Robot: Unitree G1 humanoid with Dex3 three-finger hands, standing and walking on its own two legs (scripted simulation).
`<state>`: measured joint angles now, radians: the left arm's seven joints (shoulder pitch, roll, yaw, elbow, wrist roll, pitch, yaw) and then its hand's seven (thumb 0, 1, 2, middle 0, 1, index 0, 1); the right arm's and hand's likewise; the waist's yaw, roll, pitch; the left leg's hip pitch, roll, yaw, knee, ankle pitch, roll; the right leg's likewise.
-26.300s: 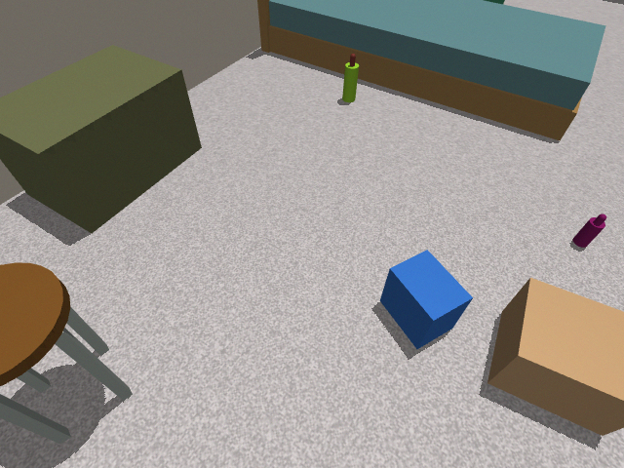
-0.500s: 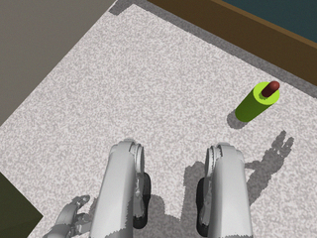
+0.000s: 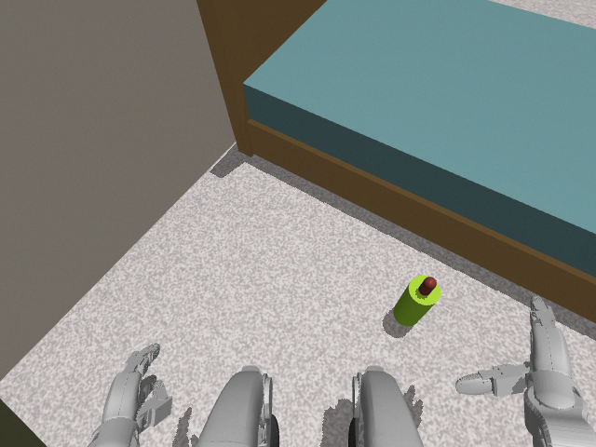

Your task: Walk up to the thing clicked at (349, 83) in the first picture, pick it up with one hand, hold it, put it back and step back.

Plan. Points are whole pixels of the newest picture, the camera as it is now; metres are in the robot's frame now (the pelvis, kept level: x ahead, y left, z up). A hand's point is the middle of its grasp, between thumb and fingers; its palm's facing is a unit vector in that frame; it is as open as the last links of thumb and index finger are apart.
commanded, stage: home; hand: right
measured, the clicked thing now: (417, 299) +0.46 -0.27 -0.50
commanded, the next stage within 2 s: none
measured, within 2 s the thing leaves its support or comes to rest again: neither
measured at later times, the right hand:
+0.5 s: hand (486, 390) +0.19 -0.18 +0.03, palm faces +0.14 +0.95 -0.29, open 17.4 cm
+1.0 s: hand (484, 391) +0.19 -0.18 +0.03, palm faces +0.12 +0.95 -0.29, open 17.5 cm
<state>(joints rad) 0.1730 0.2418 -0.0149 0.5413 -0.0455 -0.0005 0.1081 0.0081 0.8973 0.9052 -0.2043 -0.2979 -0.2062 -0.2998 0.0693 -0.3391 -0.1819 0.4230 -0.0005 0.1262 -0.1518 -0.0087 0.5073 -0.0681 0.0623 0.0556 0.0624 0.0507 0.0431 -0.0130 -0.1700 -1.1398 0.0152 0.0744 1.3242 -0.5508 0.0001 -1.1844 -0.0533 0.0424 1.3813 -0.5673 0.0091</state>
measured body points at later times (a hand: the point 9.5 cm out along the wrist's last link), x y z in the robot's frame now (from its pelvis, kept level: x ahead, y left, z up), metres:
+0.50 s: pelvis +0.03 +0.00 +0.08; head +0.04 +0.00 +0.53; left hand +0.20 +0.23 +0.01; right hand +0.18 -0.23 +0.05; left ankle +0.04 +0.13 -0.60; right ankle +0.04 -0.12 -0.60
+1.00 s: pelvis +0.03 +0.00 +0.09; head +0.04 +0.00 +0.54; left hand +0.18 +0.24 +0.01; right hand +0.18 -0.23 +0.05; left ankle +0.04 +0.13 -0.60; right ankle +0.04 -0.12 -0.60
